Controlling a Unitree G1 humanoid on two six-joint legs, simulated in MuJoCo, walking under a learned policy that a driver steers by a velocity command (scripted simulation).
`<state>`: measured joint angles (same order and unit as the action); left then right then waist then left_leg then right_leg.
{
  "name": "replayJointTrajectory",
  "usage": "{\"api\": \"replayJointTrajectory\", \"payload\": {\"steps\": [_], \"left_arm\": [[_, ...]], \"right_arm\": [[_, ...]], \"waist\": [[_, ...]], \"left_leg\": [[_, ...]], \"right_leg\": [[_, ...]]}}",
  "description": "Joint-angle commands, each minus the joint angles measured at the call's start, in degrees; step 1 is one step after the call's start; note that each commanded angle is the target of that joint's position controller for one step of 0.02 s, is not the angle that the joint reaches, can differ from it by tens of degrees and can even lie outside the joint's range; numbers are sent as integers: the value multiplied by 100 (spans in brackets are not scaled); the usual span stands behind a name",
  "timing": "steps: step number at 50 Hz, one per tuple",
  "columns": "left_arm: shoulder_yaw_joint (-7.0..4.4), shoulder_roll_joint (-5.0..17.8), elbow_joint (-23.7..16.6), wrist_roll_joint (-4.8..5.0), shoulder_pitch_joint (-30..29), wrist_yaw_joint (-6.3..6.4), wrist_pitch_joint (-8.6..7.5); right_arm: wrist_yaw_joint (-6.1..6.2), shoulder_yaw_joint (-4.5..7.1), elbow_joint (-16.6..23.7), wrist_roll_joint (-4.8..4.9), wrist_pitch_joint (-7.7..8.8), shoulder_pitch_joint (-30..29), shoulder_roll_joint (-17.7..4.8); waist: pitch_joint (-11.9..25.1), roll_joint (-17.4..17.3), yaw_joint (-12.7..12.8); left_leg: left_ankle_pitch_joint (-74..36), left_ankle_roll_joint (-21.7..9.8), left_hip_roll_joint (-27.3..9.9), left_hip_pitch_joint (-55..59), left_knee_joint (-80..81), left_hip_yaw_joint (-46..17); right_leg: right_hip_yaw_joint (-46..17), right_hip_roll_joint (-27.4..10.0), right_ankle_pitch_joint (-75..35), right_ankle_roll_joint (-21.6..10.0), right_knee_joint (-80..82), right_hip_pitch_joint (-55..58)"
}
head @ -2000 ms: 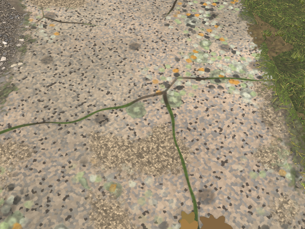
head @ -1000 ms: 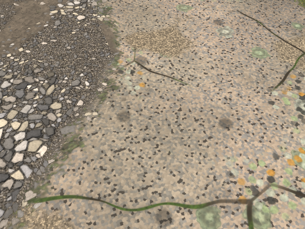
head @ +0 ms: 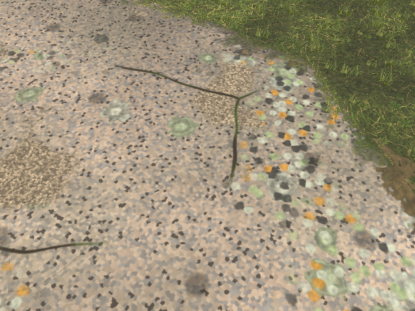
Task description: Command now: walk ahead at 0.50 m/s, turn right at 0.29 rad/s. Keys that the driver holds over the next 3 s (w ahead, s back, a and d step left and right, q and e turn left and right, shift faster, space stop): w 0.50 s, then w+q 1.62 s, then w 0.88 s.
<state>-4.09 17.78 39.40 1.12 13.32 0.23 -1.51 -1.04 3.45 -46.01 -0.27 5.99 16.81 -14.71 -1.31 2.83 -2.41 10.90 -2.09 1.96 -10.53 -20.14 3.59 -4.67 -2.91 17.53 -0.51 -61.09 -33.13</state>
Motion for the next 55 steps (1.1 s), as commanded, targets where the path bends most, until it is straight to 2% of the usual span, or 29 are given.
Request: {"api": "replayJointTrajectory", "payload": {"steps": [1,5,9,11,13,14,15,16,17,18,19,20,22,24,26,30,36,38,39,40,41,42,43,44,45,46,48,50,55], "left_arm": [[27,105,-482,-60,-237,-43,-103],[121,-7,-606,-39,-941,-160,-215],[97,125,-798,14,-1427,-235,-247],[31,276,-779,-9,-1240,-253,-259],[-201,669,-354,-70,101,-194,-242],[-335,1118,-167,-116,1148,-108,-198],[-358,1501,-129,-129,1201,-118,-185],[-229,960,-150,-69,1174,-137,-204],[-148,776,-160,-60,805,-142,-236],[-104,647,-177,-75,468,-155,-254],[-70,513,-188,-115,198,-176,-270],[-34,386,-197,-160,44,-184,-299],[-51,393,-118,-124,-8,-183,-377],[-86,512,11,-110,69,-152,-430],[-106,584,134,-121,188,-102,-425],[-130,715,354,-139,421,-42,-425],[-181,786,728,-73,755,11,-282],[-211,892,721,-63,632,60,-200],[-231,974,693,-66,562,99,-150],[-218,966,648,-73,480,149,-84],[-159,874,529,-136,557,214,-84],[99,134,284,-280,1146,101,-239],[84,374,328,-177,797,12,-463],[-7,695,143,54,237,-66,-600],[21,656,49,61,-46,-58,-675],[-6,651,50,-72,-158,-14,-688],[-57,632,34,-176,-21,19,-561],[-33,473,18,-205,54,34,-447],[83,177,-283,-187,-993,13,-445]], "right_arm": [[20,194,251,57,86,-218,-897],[43,206,65,130,-16,21,-1073],[43,222,-196,199,-136,407,-1208],[70,242,-266,226,-203,365,-1303],[111,179,-280,218,-243,299,-1196],[126,35,-115,42,-216,283,-885],[89,-153,5,28,-102,886,-272],[47,-9,-66,155,-9,523,-896],[15,51,106,269,47,59,-1074],[38,38,120,225,60,-170,-1010],[52,57,117,129,42,-242,-965],[44,61,76,111,-17,-131,-905],[47,23,15,104,-140,-1,-687],[74,4,106,54,-216,-285,-618],[60,-21,191,39,-223,-632,-564],[-46,-93,324,117,-184,-1297,-449],[-232,-96,721,147,-170,-1946,-503],[-285,-42,771,119,-171,-1760,-613],[-283,40,726,107,-189,-1405,-754],[-259,188,540,112,-204,-627,-976],[-180,374,343,131,-236,327,-1390],[-134,513,336,176,-255,662,-1988],[-127,371,399,188,-239,777,-1547],[-108,294,405,136,-220,582,-1298],[-88,270,481,127,-206,242,-1199],[-74,228,565,113,-214,-100,-1053],[-37,164,728,30,-220,-440,-868],[19,196,755,60,-205,-434,-943],[170,274,652,143,-255,-42,-1142]], "waist": [[33,-663,114],[-71,-661,-137],[-194,-770,-211],[-79,-842,23],[746,-714,739],[1569,-2,1124],[2154,1405,666],[1953,780,907],[1148,609,825],[751,225,661],[480,141,485],[420,199,297],[379,192,137],[173,90,129],[45,20,214],[-149,2,505],[-338,-40,685],[-132,110,512],[159,223,303],[603,154,-122],[1177,-215,-502],[1836,-1672,-120],[2360,-1294,-370],[1602,-1047,-450],[1048,-605,-295],[646,-326,-82],[438,-573,266],[372,-632,356],[148,-697,-5]], "left_leg": [[-987,-1070,-1590,521,1182,-1318],[-1342,-895,-1371,478,1179,-682],[-1546,-790,-1655,954,988,-698],[-2380,-672,-1729,1170,589,-628],[-3551,-383,-1324,720,-1027,-173],[-1898,-136,-1018,-509,-2853,54],[2054,155,-8,-2526,-4648,-235],[2243,99,-275,-3163,-5293,-912],[1732,25,-533,-3509,-5312,-806],[1215,28,-764,-3332,-5059,-700],[875,72,-904,-3105,-4739,-692],[644,103,-1016,-2754,-4583,-748],[448,206,-1047,-2481,-4307,-711],[55,316,-1060,-2682,-3843,-693],[-602,372,-1050,-2873,-3172,-695],[-1719,279,-831,-2612,-1949,-539],[-1178,-60,-613,-2954,-1269,-478],[-594,-241,-368,-2514,-1240,-172],[-344,-349,-145,-1959,-1267,41],[-466,-505,115,-907,-1065,185],[-679,-805,-270,803,-1072,-631],[245,-1916,-1746,3028,-755,-3684],[824,-2063,-2066,3507,112,-5092],[710,-1760,-1903,2997,247,-4255],[296,-1585,-1678,2155,284,-3566],[-260,-1483,-1482,1318,382,-3063],[-1007,-1452,-1200,341,645,-2609],[-1438,-1504,-1077,-139,768,-2266],[-1053,-1119,-636,-611,722,-1745]], "right_leg": [[-75,-300,-603,70,846,-678],[335,-200,-1609,77,2192,-184],[445,-49,-1436,-92,2809,-10],[557,101,-1147,-281,3076,454],[738,339,-1349,-580,3351,2510],[-528,-763,-1551,-953,3161,4227],[-3268,-1944,-335,-1828,3929,5535],[-3527,-1859,337,-1749,4275,5336],[-2686,-1662,57,-1547,4367,4682],[-2052,-1397,-535,-1425,4476,3956],[-1641,-1211,-1045,-1368,4639,3357],[-1361,-1067,-1383,-1331,4816,2958],[-1027,-1007,-1724,-1405,5099,2562],[-717,-973,-1939,-1440,5291,2400],[-397,-916,-1979,-1365,5387,2484],[298,-821,-1851,-1090,5528,2565],[696,-1236,-2394,-874,5098,3809],[884,-1249,-3973,-723,4514,4038],[1008,-1192,-5063,-623,3923,4072],[1253,-994,-5638,-450,2851,3822],[1328,-778,-4641,-226,1320,2650],[1172,320,-363,219,-924,-29],[11,583,1514,144,-1606,-864],[-165,251,1118,17,-1696,-1340],[-73,4,633,-46,-1317,-1277],[-25,-175,345,-10,-806,-1006],[-41,-333,65,108,-279,-303],[83,-305,-123,287,163,-124],[183,46,-1924,486,2294,268]]}}
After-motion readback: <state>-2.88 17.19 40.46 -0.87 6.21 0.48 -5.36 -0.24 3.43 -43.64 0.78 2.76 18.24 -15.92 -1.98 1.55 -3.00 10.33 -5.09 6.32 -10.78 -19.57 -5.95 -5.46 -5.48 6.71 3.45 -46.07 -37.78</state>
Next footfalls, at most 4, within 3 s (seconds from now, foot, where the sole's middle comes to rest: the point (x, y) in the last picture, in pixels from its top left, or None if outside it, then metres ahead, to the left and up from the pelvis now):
0.26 right None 0.31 -0.15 -0.78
0.82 left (180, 272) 0.61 0.08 -0.78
1.28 right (217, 194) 0.92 -0.06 -0.78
1.82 left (122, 173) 1.03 0.31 -0.78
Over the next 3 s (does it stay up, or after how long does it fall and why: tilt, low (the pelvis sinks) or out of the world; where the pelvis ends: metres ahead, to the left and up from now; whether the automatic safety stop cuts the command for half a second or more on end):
stays up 1.36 0.66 0.00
